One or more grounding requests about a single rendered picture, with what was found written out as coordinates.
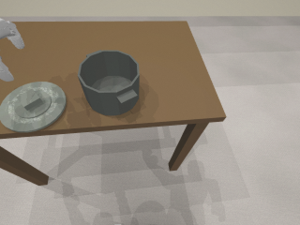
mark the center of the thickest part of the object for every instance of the lid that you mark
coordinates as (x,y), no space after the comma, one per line
(15,117)

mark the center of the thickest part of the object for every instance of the knob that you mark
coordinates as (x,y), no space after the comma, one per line
(29,99)

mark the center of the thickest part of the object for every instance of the left robot hand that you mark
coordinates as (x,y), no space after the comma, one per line
(8,30)

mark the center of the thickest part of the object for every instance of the pot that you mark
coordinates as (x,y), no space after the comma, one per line
(110,80)

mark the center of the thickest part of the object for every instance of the table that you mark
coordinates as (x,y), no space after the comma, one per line
(174,85)

